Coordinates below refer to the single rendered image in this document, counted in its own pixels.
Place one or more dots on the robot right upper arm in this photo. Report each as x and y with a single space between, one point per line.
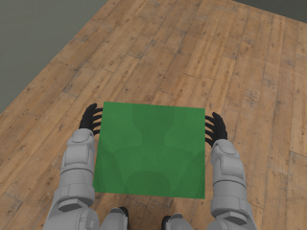
223 224

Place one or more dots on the carton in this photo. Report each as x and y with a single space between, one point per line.
151 150

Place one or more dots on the right robot hand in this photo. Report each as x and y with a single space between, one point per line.
219 129

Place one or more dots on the robot right foot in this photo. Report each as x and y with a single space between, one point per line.
163 223

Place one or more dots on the robot left shin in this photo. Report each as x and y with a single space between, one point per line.
116 210

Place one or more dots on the robot left forearm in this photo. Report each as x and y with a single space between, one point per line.
76 174

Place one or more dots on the left robot hand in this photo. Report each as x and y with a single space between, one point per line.
88 118

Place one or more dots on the robot left upper arm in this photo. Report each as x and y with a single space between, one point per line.
84 218

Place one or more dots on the robot right forearm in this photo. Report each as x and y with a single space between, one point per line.
230 201

